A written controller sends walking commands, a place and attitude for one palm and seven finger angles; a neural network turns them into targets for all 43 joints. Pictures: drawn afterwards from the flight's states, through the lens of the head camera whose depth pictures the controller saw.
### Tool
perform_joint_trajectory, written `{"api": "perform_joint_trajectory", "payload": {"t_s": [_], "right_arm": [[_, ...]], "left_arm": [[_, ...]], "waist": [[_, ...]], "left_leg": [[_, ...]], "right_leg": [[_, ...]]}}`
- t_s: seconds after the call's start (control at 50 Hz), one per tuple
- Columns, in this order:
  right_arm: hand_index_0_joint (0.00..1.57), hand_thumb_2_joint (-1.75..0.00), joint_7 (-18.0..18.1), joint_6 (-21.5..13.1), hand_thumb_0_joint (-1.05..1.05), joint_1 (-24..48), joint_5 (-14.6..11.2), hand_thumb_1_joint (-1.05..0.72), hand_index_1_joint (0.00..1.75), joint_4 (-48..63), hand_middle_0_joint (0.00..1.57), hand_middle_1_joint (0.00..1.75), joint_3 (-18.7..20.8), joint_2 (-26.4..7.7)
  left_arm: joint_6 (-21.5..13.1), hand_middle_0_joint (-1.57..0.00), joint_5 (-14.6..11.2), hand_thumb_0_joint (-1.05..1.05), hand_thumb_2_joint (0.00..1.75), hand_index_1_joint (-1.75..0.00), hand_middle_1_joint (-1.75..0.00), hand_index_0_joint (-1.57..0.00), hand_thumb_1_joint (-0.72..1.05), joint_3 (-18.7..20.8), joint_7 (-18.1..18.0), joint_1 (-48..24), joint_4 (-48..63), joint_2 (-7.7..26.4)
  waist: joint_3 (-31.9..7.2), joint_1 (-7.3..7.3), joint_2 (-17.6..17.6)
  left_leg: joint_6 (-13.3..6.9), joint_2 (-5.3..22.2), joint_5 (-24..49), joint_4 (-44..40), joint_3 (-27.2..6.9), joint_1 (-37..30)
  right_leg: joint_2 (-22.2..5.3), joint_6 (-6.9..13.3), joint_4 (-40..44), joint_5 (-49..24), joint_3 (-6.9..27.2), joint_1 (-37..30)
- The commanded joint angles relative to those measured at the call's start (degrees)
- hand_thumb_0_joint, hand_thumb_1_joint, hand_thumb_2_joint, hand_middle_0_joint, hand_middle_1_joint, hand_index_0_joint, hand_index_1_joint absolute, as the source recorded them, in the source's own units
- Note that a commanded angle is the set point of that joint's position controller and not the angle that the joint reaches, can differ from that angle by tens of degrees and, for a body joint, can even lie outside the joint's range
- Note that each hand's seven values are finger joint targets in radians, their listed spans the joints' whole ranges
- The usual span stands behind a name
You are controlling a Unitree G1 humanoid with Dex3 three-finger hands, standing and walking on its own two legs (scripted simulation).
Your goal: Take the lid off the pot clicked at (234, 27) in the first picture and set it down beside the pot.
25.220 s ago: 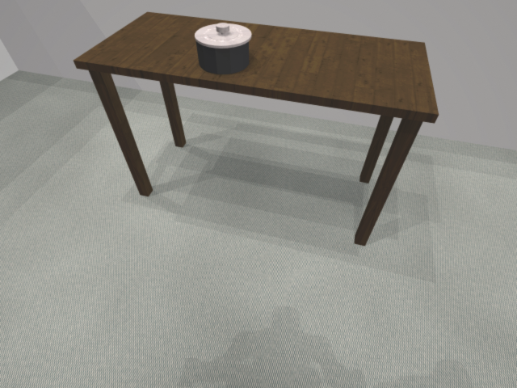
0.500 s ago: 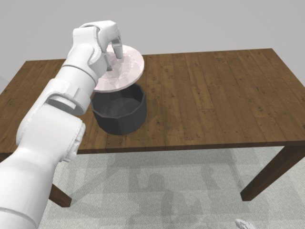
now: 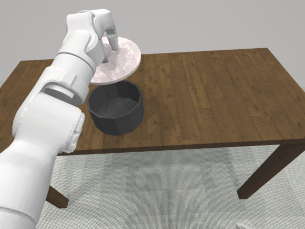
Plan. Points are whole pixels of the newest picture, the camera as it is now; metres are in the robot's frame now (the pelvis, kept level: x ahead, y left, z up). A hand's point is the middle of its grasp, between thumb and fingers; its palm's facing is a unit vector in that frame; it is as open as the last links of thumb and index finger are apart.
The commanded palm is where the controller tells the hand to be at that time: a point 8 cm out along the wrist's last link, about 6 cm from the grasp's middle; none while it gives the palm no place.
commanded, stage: move the lid sideways beside the pot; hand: left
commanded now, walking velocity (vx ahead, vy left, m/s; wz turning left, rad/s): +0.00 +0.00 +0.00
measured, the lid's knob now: (103, 51) +0.51 +0.10 +0.22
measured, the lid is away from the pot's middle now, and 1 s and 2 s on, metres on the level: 0.01 0.13 0.24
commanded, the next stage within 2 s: none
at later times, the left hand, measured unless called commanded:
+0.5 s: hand (76, 48) +0.48 +0.16 +0.25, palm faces -0.25 -0.07 -0.97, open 7.1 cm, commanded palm +0.48 +0.16 +0.32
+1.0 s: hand (47, 51) +0.48 +0.22 +0.25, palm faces -0.25 -0.07 -0.97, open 7.1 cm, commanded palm +0.47 +0.22 +0.32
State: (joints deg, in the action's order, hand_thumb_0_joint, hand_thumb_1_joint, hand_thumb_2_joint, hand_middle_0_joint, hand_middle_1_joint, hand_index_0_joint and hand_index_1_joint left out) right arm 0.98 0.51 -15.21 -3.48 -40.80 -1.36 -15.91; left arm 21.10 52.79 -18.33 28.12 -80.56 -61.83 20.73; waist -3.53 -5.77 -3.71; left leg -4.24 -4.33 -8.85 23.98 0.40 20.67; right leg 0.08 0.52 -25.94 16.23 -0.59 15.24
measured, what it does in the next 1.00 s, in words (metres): stands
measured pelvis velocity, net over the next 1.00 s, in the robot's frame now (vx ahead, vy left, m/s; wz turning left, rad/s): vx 0.00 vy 0.01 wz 0.00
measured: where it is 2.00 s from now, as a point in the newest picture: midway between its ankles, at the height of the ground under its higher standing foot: outside the picture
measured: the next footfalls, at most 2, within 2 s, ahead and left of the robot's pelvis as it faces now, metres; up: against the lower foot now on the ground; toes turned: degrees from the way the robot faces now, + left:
none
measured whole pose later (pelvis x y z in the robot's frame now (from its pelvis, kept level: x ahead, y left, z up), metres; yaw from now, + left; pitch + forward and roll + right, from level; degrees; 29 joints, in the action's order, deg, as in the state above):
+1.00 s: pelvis +0.00 +0.01 +0.00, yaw +0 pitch +6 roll -1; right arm 1.0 5.3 -15.3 -4.7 -39.7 -0.7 -16.5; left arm 12.6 54.8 -14.1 31.2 -75.5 -57.2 35.6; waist -2.5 -5.6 -3.0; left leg -5.2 -4.5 -9.3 25.4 0.0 22.0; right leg 0.0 -0.4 -24.4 15.3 -0.9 15.1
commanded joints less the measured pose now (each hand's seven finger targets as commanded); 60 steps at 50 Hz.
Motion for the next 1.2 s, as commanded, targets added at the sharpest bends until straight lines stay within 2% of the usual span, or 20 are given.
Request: {"api": "perform_joint_trajectory", "payload": {"t_s": [0.0,0.1,0.2,0.26,0.32,0.36,0.38,0.44,0.48,0.6,0.66,0.7,0.76,0.86,0.88,0.96,0.98,1.08,1.14,1.18], "right_arm": [[0.20,-0.90,0.68,-2.60,0.00,1.54,0.13,-0.90,0.30,6.81,0.20,0.30,2.23,-7.63],[0.20,-0.90,0.72,-2.35,0.00,1.28,0.62,-0.90,0.30,7.51,0.20,0.30,2.39,-7.33],[0.20,-0.90,0.41,-0.67,0.00,1.77,0.23,-0.90,0.30,7.69,0.20,0.30,2.35,-8.07],[0.20,-0.90,0.21,-0.65,0.00,2.46,-0.32,-0.90,0.30,8.83,0.20,0.30,2.77,-7.72],[0.20,-0.90,0.19,-0.82,0.00,2.60,0.12,-0.90,0.30,9.15,0.20,0.30,2.98,-7.52],[0.20,-0.90,0.18,-0.53,0.00,2.08,-0.16,-0.90,0.30,9.54,0.20,0.30,3.33,-7.63],[0.20,-0.90,0.12,-0.33,0.00,2.06,-0.03,-0.90,0.30,8.77,0.20,0.30,3.28,-7.69],[0.20,-0.90,0.49,1.08,0.00,2.27,-0.60,-0.90,0.30,7.54,0.20,0.30,2.56,-8.40],[0.20,-0.90,0.37,1.60,0.00,2.67,-0.89,-0.90,0.30,7.45,0.20,0.30,2.59,-8.76],[0.20,-0.90,0.40,1.74,0.00,3.06,-0.61,-0.90,0.30,8.72,0.20,0.30,2.92,-8.24],[0.20,-0.90,0.78,1.72,0.00,1.49,-0.99,-0.90,0.30,8.20,0.20,0.30,3.17,-8.78],[0.20,-0.90,0.86,1.23,0.00,1.30,-0.66,-0.90,0.30,7.92,0.20,0.30,3.23,-8.82],[0.20,-0.90,0.97,1.59,0.00,0.56,-1.15,-0.90,0.30,7.33,0.20,0.30,3.23,-9.31],[0.20,-0.90,0.60,2.03,0.00,0.02,-0.99,-0.90,0.30,7.02,0.20,0.30,3.59,-9.83],[0.20,-0.90,0.34,2.40,0.00,0.39,-0.82,-0.90,0.30,7.24,0.20,0.30,3.52,-9.74],[0.20,-0.90,0.35,3.07,0.00,0.44,-1.15,-0.90,0.30,7.72,0.20,0.30,3.63,-9.83],[0.20,-0.90,0.26,3.12,0.00,0.53,-0.84,-0.90,0.30,7.93,0.20,0.30,3.68,-9.65],[0.20,-0.90,0.67,3.47,0.00,0.04,-0.93,-0.90,0.30,7.92,0.20,0.30,3.63,-9.64],[0.20,-0.90,0.99,3.57,0.00,-0.55,-1.33,-0.90,0.30,6.98,0.20,0.30,3.37,-9.97],[0.20,-0.90,0.98,3.40,0.00,-0.57,-1.03,-0.90,0.30,7.52,0.20,0.30,3.60,-10.12]], "left_arm": [[-0.44,-0.92,2.73,0.00,0.81,-1.06,-1.05,-0.93,0.74,4.15,-3.03,-40.50,13.27,15.90],[-3.87,-0.92,4.67,0.00,0.81,-1.06,-1.05,-0.93,0.74,5.26,-4.53,-37.35,16.99,17.54],[-1.94,-0.92,4.21,0.00,0.81,-1.06,-1.05,-0.93,0.74,8.10,-3.59,-32.08,12.10,21.38],[-2.62,-0.92,2.86,0.00,0.81,-1.06,-1.05,-0.93,0.74,2.63,-2.59,-34.11,16.97,14.79],[-4.40,-0.92,3.87,0.00,0.81,-1.06,-1.05,-0.93,0.74,7.66,-2.05,-35.52,22.37,21.98],[-5.10,-0.92,2.05,0.00,0.81,-1.06,-1.05,-0.93,0.74,4.41,-1.17,-32.35,22.47,17.49],[-5.06,-0.92,2.90,0.00,0.81,-1.06,-1.05,-0.93,0.74,8.65,-1.29,-32.84,22.26,22.77],[-3.63,-0.92,2.88,0.00,0.81,-1.06,-1.05,-0.93,0.74,7.34,-0.49,-29.02,12.74,22.80],[-3.35,-0.92,2.90,0.00,0.81,-1.06,-1.05,-0.93,0.74,6.74,-0.59,-29.24,13.49,22.67],[-6.75,-0.92,3.87,0.00,0.81,-1.06,-1.05,-0.93,0.74,5.72,-0.62,-35.51,22.48,23.59],[-7.66,-0.92,1.93,0.00,0.81,-1.06,-1.05,-0.93,0.74,5.26,-0.30,-33.17,20.99,22.70],[-8.24,-0.92,2.54,0.00,0.81,-1.06,-1.05,-0.93,0.74,9.24,-0.54,-35.08,22.24,27.78],[-8.21,-0.92,1.58,0.00,0.81,-1.06,-1.05,-0.93,0.74,6.26,-0.26,-31.56,18.70,24.34],[-8.06,-0.92,2.35,0.00,0.81,-1.06,-1.05,-0.93,0.74,7.07,0.12,-28.23,15.47,24.97],[-8.43,-0.92,3.14,0.00,0.81,-1.06,-1.05,-0.93,0.74,10.73,-0.14,-30.78,18.64,30.15],[-8.92,-0.92,2.84,0.00,0.81,-1.06,-1.05,-0.93,0.74,6.42,0.56,-29.62,17.33,25.48],[-9.12,-0.92,3.95,0.00,0.81,-1.06,-1.05,-0.93,0.74,10.37,0.14,-31.19,19.25,30.51],[-10.30,-0.92,3.81,0.00,0.81,-1.06,-1.05,-0.93,0.74,10.68,0.27,-31.03,18.94,31.83],[-10.02,-0.92,3.61,0.00,0.81,-1.06,-1.05,-0.93,0.74,8.36,0.68,-31.01,14.68,29.81],[-10.85,-0.92,4.02,0.00,0.81,-1.06,-1.05,-0.93,0.74,10.62,0.20,-32.81,18.68,33.13]], "waist": [[-24.46,-0.56,6.61],[-26.41,0.11,3.29],[-23.73,0.92,6.84],[-24.78,-0.41,4.03],[-30.58,0.60,3.64],[-29.01,-0.23,3.28],[-28.11,0.58,5.01],[-19.18,-0.17,8.62],[-17.97,-0.14,7.89],[-26.58,-0.39,-0.72],[-26.30,-0.97,0.13],[-28.20,-0.21,-0.25],[-24.40,-0.81,0.72],[-21.47,-0.49,1.77],[-24.18,0.44,2.46],[-22.89,-0.46,1.56],[-24.70,0.51,1.43],[-25.01,0.12,0.53],[-20.21,-0.60,1.12],[-23.92,0.02,-0.49]], "left_leg": [[-1.16,0.53,11.02,0.91,-4.07,-20.21],[-0.80,1.19,16.69,1.89,-4.32,-22.47],[-1.12,0.96,15.36,1.57,-3.07,-17.98],[-1.26,1.07,19.05,2.70,-3.47,-21.31],[-1.53,1.12,23.45,3.77,-4.19,-25.60],[-1.64,1.19,25.78,4.19,-4.34,-26.14],[-1.62,1.23,23.87,4.04,-4.19,-25.16],[-1.67,0.47,14.58,1.99,-2.97,-17.56],[-1.38,0.81,13.22,1.78,-2.84,-17.03],[-1.21,1.14,17.56,3.42,-4.37,-24.78],[-1.19,1.55,18.46,3.24,-4.82,-25.45],[-1.39,1.30,18.15,3.47,-4.95,-26.45],[-1.11,1.50,18.60,2.85,-4.95,-24.43],[-0.81,1.74,18.38,2.81,-5.23,-23.17],[-0.56,1.85,18.63,2.71,-5.41,-23.40],[-0.56,2.09,18.58,2.53,-5.43,-23.92],[-0.45,2.16,18.20,2.69,-5.78,-24.47],[-0.45,2.21,18.24,2.78,-5.79,-25.22],[-0.45,2.34,11.58,1.40,-5.93,-23.03],[-0.16,2.54,14.29,1.89,-6.21,-24.93]], "right_leg": [[1.72,1.85,3.26,-20.55,0.75,1.10],[1.85,2.42,2.67,-21.94,0.45,1.28],[1.45,2.06,2.80,-23.76,0.64,-0.97],[1.35,2.05,2.98,-24.84,0.41,1.30],[1.63,1.76,2.23,-26.80,1.08,-1.07],[1.60,1.73,2.92,-27.35,0.75,0.44],[1.76,1.59,2.73,-26.82,0.75,-0.10],[1.78,1.68,3.80,-23.33,0.07,0.84],[1.63,1.76,3.88,-21.80,-0.02,1.64],[2.04,2.11,3.42,-20.67,0.06,2.41],[2.03,2.19,3.88,-20.16,-0.50,3.19],[2.29,2.16,3.46,-20.07,-0.28,2.47],[2.14,2.31,4.24,-19.97,-0.86,3.77],[2.36,2.52,4.60,-17.99,-1.31,5.30],[2.45,2.38,3.78,-18.50,-1.16,3.41],[2.44,2.51,4.50,-16.65,-1.54,5.74],[2.68,2.47,3.94,-15.80,-1.42,4.95],[2.81,2.46,4.23,-15.07,-1.36,5.77],[3.12,2.51,5.04,-10.24,-2.18,8.68],[2.96,2.65,4.54,-11.33,-1.80,7.33]]}}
